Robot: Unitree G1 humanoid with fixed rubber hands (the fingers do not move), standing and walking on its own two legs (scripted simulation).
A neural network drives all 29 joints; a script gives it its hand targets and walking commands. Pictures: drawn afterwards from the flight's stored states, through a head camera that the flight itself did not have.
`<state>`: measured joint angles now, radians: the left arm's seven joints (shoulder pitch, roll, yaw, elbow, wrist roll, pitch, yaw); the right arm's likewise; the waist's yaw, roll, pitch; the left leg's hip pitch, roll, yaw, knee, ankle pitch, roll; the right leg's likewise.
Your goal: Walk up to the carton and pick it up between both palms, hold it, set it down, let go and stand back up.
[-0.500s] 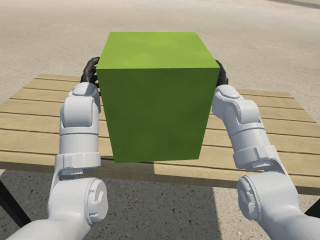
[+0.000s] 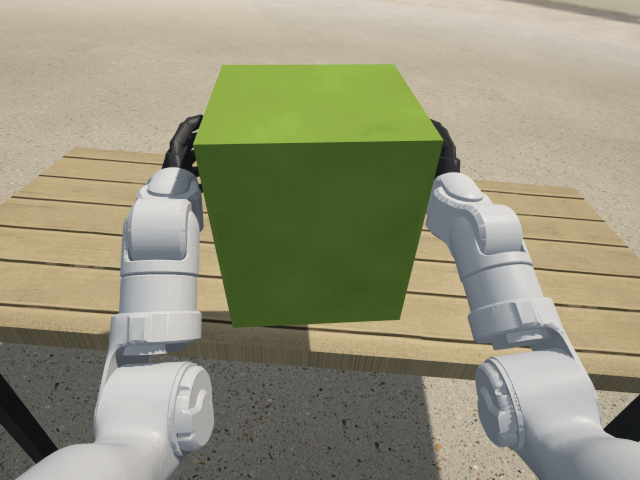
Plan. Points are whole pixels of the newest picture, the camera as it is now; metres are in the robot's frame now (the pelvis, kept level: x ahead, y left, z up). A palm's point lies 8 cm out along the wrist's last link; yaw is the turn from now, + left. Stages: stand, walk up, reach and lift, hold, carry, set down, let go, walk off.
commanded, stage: hold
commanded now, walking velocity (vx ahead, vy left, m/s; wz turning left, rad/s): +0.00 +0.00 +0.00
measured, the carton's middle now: (313, 196) +0.37 +0.00 +0.22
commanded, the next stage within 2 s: none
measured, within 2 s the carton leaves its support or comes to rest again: neither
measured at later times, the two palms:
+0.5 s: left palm (183, 181) +0.36 +0.15 +0.25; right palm (445, 185) +0.35 -0.15 +0.25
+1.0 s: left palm (175, 179) +0.36 +0.16 +0.25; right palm (437, 181) +0.36 -0.15 +0.25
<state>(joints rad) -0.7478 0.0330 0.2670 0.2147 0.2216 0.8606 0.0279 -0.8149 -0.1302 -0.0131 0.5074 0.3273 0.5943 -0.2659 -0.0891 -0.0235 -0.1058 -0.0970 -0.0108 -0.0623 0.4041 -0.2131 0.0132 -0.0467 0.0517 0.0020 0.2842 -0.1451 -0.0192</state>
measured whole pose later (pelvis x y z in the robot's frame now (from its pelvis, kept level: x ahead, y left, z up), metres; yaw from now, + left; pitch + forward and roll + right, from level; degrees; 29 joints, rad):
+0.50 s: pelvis -0.01 +0.00 +0.00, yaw +0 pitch -6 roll -1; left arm -0.76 0.04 0.28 0.25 0.22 0.85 0.02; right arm -0.83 -0.12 -0.03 0.53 0.30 0.60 -0.26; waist -0.09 -0.02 -0.11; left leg -0.10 -0.01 -0.07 0.39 -0.20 0.01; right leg -0.05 0.05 0.00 0.28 -0.14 -0.03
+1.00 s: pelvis -0.01 +0.00 +0.00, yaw +1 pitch -5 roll -1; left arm -0.78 0.06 0.28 0.28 0.20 0.83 0.02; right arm -0.85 -0.11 -0.03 0.55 0.30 0.59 -0.28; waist -0.08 -0.02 -0.12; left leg -0.12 -0.01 -0.07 0.40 -0.20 0.01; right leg -0.07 0.05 -0.01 0.28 -0.14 -0.03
